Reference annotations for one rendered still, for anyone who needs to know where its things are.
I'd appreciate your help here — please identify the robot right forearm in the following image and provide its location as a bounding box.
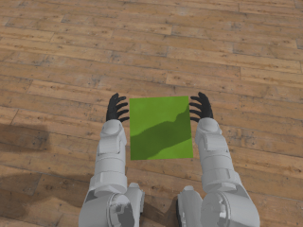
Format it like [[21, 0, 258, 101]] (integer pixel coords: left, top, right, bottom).
[[194, 117, 251, 200]]

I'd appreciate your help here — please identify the carton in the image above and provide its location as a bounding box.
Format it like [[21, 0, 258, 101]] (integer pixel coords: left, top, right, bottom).
[[129, 96, 194, 161]]

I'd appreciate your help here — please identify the robot left upper arm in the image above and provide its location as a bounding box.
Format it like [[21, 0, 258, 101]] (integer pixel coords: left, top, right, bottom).
[[79, 192, 135, 227]]

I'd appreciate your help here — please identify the robot left forearm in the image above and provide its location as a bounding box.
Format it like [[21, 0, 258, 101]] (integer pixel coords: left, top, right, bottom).
[[78, 119, 128, 225]]

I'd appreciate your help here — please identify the robot right thigh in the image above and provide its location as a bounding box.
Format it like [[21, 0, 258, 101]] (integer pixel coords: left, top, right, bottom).
[[177, 190, 203, 227]]

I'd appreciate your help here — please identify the robot left hand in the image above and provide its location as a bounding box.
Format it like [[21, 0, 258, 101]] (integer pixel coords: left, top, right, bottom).
[[106, 93, 130, 123]]

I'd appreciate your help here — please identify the robot right upper arm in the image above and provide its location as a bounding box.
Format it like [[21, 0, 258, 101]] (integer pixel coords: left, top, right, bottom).
[[200, 190, 260, 227]]

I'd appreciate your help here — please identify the robot right hand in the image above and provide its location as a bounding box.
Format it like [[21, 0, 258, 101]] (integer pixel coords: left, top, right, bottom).
[[188, 92, 214, 123]]

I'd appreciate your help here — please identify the robot left shin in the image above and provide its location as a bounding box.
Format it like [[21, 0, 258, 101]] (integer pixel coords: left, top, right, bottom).
[[129, 183, 140, 189]]

